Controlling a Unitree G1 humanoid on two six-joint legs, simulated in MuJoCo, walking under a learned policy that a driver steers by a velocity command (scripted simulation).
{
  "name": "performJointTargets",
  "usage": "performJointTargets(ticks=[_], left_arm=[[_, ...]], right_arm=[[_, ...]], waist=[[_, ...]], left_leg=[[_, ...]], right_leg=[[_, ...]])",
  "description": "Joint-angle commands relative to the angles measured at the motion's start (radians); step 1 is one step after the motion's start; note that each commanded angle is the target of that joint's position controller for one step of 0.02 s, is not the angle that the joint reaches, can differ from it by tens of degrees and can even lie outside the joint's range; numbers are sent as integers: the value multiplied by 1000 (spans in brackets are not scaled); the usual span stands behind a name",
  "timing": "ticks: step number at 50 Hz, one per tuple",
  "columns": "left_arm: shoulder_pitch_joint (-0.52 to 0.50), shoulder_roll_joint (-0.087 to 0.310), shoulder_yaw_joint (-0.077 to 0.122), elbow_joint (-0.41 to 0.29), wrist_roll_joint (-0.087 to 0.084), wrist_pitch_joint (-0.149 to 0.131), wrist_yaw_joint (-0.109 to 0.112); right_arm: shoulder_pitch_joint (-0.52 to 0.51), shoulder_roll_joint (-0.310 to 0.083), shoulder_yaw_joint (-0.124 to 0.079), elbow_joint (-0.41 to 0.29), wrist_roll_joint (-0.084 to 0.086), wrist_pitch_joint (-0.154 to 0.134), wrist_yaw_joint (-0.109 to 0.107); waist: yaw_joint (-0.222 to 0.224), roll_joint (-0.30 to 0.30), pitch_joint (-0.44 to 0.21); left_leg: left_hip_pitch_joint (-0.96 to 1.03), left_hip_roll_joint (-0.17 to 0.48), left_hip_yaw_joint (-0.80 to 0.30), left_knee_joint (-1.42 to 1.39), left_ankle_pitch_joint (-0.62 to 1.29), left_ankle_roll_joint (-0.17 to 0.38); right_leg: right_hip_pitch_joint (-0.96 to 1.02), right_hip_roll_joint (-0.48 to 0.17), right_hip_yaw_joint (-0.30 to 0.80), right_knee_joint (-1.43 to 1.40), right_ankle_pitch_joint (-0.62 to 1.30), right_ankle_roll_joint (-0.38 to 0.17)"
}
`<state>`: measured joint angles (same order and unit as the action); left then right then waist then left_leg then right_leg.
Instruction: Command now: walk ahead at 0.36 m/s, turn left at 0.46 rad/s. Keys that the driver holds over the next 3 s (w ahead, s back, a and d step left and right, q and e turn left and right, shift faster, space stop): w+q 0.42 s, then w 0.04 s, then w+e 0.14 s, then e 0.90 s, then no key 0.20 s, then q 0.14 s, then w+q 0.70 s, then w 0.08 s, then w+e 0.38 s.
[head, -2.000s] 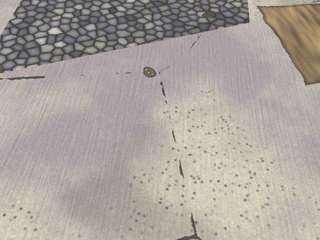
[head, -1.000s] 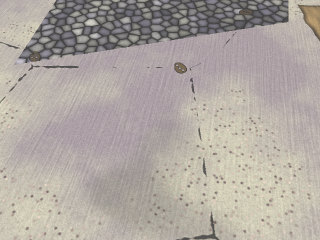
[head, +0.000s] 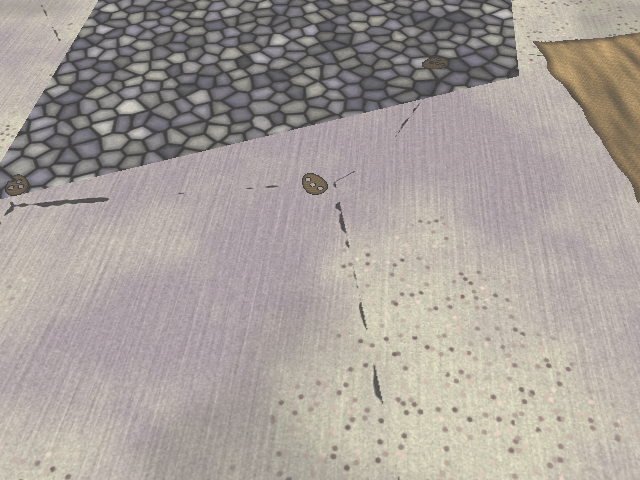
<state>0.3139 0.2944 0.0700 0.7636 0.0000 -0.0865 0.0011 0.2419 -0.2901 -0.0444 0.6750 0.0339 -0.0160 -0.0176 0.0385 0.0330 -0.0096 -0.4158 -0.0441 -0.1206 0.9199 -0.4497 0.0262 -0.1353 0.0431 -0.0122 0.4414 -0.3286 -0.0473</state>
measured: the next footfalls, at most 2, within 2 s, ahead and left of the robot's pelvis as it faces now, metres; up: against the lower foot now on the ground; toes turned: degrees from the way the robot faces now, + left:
left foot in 0.30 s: +0.30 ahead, +0.19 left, +0.00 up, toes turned +13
right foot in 0.82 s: +0.62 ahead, +0.08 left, +0.00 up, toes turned +12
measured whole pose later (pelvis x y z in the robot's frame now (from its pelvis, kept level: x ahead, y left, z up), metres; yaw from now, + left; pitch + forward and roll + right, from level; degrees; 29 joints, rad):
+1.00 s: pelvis +0.48 +0.13 -0.01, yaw +7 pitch +2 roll +0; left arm 0.17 0.30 0.04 0.62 0.00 -0.02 -0.01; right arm 0.18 -0.32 -0.02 0.69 -0.01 -0.01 -0.02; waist 0.01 0.01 0.07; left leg -0.52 -0.02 -0.07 1.16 -0.47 -0.05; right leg -0.43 0.09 0.04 0.47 -0.07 -0.07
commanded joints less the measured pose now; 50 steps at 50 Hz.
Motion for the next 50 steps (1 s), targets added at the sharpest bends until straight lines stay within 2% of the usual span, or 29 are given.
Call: performJointTargets(ticks=[1,4,7,10,13,14,15,16,17,18,19,20,21,22,25,28,30,33,37,40,41,42,43,44,45,46,47,48,50], left_arm=[[41,112,26,-37,0,-7,11],[37,118,21,-32,4,-1,13],[42,152,23,-18,-2,5,14],[73,191,28,6,-14,9,10],[71,228,38,14,-22,18,13],[62,236,40,12,-23,24,17],[68,222,33,0,-19,21,22],[104,128,3,-30,23,13,20],[157,67,-26,-90,12,-16,6],[17,187,5,-104,-23,-39,-4],[-52,185,4,-135,-47,-49,-6],[-55,161,-3,-130,-31,-52,3],[-37,158,1,-118,-8,-47,10],[-5,157,1,-106,-4,-33,8],[29,121,-6,-68,9,-2,6],[-86,92,-16,-97,8,4,8],[-143,79,-21,-103,0,-5,-1],[-239,53,-32,-129,-2,-19,-24],[-259,65,-25,-151,-9,-23,-57],[-126,132,6,-143,7,-21,-68],[-21,170,24,-126,9,-24,-60],[55,268,44,-136,18,-18,-49],[36,254,36,-154,17,-7,-38],[38,179,22,-174,4,13,-31],[-29,152,14,-189,-2,30,-21],[-72,140,10,-195,-7,44,-13],[-102,138,8,-203,-9,53,-5],[-128,146,11,-206,-1,62,-4],[-159,162,22,-213,9,71,-1]], right_arm=[[-126,-85,-24,-120,3,-35,22],[-180,-48,-9,-152,-4,-36,52],[-250,-15,11,-189,-4,-41,73],[-288,-34,8,-209,-1,-43,89],[-213,-101,-25,-206,-7,-34,87],[-85,-140,-49,-176,-6,-28,82],[78,-191,-81,-136,-2,-16,65],[201,-261,-99,-109,7,1,40],[156,-319,-95,-148,-5,-14,44],[147,-225,-75,-150,-13,-27,53],[107,-195,-63,-133,-19,-38,52],[47,-179,-58,-135,-20,-47,53],[-4,-158,-52,-141,-29,-52,52],[-36,-146,-47,-147,-43,-55,49],[-35,-114,-35,-102,-34,-74,44],[13,-126,-33,-51,-34,-82,36],[27,-129,-29,-31,-35,-81,31],[64,-147,-29,11,-38,-77,20],[74,-161,-32,49,-42,-53,10],[36,-179,-40,40,-31,-22,-9],[26,-169,-35,28,-34,-15,-16],[106,-124,-16,-5,-67,-25,-19],[192,-64,8,-7,-69,-35,-3],[148,-173,-12,5,-50,-40,14],[42,-173,-15,-30,-23,-33,17],[2,-154,-9,-42,-28,-21,11],[-23,-153,-13,-52,-40,-5,-1],[-3,-135,-11,-51,-38,8,-3],[42,-97,-2,-29,-45,11,-12]], waist=[[37,-115,104],[50,-110,99],[69,-106,111],[67,-118,122],[-15,-153,39],[-96,-149,-37],[-180,-122,-117],[-184,75,-210],[-99,249,-411],[-172,78,-344],[-144,59,-174],[-90,-37,-81],[-47,-34,-47],[-12,13,-37],[3,16,-26],[-40,21,26],[-70,20,39],[-111,6,70],[-111,21,41],[-29,46,-45],[29,9,-108],[12,-162,-258],[-28,-330,-413],[33,-152,-463],[30,-104,-337],[7,-18,-204],[-15,-13,-138],[-52,-47,-89],[-75,-110,-75]], left_leg=[[-519,112,-34,173,94,-3],[-443,123,54,100,219,-39],[-329,126,117,-88,342,-48],[-220,97,175,-217,368,-16],[-45,13,230,-268,303,58],[130,-27,244,-302,317,93],[385,-42,210,-320,333,131],[674,153,-89,-323,317,191],[873,394,-734,-546,-13,391],[798,371,-715,-649,-131,330],[645,337,-569,-668,-82,291],[476,295,-455,-669,69,270],[362,251,-364,-671,198,257],[277,229,-310,-688,287,258],[180,202,-167,-724,468,259],[186,178,-65,-748,533,229],[204,157,-6,-757,501,192],[224,166,55,-737,646,149],[375,215,81,-629,806,133],[461,211,85,-385,1093,104],[414,161,125,-188,1062,63],[152,78,157,151,611,-1],[-190,-102,92,488,-226,-88],[-208,-34,-38,541,-173,-74],[-258,9,-24,524,-115,-70],[-270,40,1,441,-67,-71],[-240,64,5,358,-26,-74],[-168,66,20,268,-10,-78],[-85,42,57,122,5,-99]], right_leg=[[299,-350,359,-256,39,-152],[207,-280,144,-274,292,-126],[127,-254,24,-285,337,-113],[117,-278,-33,-279,416,-97],[179,-296,-110,-94,916,-59],[148,-285,-143,75,1034,-38],[9,-256,-158,292,984,-8],[-264,-183,-150,633,254,33],[-551,-1,32,948,-266,65],[-648,-55,151,989,-178,51],[-681,-87,119,936,-82,36],[-633,-130,113,857,-10,38],[-566,-159,118,786,32,44],[-502,-179,120,764,59,51],[-455,-188,77,674,120,90],[-519,-194,64,509,298,105],[-504,-179,52,368,440,90],[-439,-132,16,203,558,67],[-438,-81,23,118,457,27],[-322,-8,-24,72,288,-22],[-168,-9,-7,-5,455,-56],[175,-230,256,94,904,-174],[471,-460,670,62,1034,-401],[434,-410,630,14,851,-357],[323,-358,519,-6,683,-304],[150,-316,449,-54,588,-262],[22,-287,425,-91,500,-243],[-97,-240,393,-128,431,-224],[-197,-192,338,-139,488,-217]])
